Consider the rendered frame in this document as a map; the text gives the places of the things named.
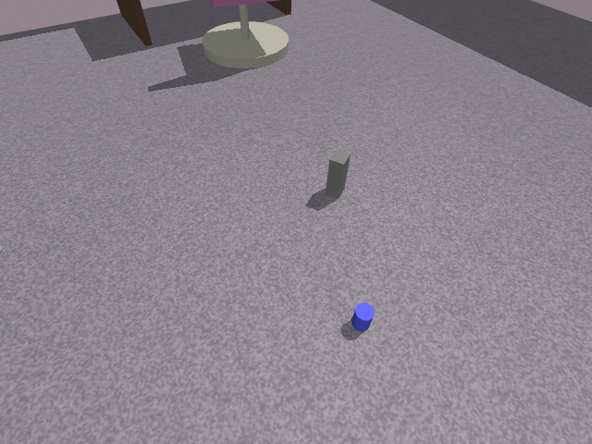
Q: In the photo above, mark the office chair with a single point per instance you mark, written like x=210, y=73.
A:
x=245, y=44

